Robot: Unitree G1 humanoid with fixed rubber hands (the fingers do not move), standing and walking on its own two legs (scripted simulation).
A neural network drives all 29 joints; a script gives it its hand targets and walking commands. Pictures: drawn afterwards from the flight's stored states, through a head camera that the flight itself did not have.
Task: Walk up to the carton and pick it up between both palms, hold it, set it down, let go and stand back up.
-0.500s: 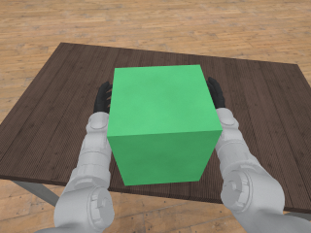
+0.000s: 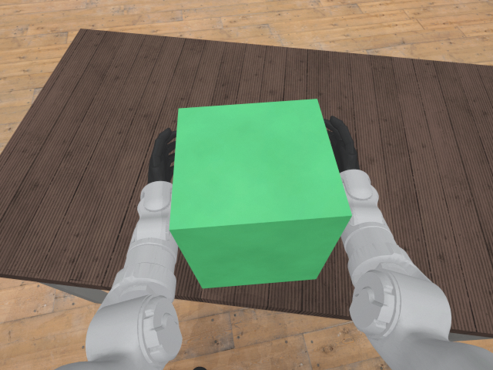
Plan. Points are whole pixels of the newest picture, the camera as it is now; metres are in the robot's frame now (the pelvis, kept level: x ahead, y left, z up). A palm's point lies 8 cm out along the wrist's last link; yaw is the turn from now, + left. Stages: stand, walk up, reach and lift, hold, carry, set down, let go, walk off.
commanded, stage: set down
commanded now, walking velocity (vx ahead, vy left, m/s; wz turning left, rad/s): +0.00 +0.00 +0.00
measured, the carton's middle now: (254, 202) +0.38 +0.01 +0.00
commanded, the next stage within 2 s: none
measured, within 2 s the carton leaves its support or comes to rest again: rests again in 0.12 s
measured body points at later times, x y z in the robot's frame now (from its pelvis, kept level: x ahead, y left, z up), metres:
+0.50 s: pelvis +0.01 +0.00 +0.00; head +0.13 -0.01 +0.43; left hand +0.43 +0.17 +0.02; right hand +0.46 -0.14 +0.03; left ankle -0.02 +0.17 -0.74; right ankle -0.09 -0.08 -0.74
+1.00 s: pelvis +0.01 +0.00 +0.00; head +0.13 -0.02 +0.43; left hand +0.43 +0.17 +0.02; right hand +0.46 -0.14 +0.02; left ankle -0.02 +0.17 -0.74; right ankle -0.09 -0.07 -0.74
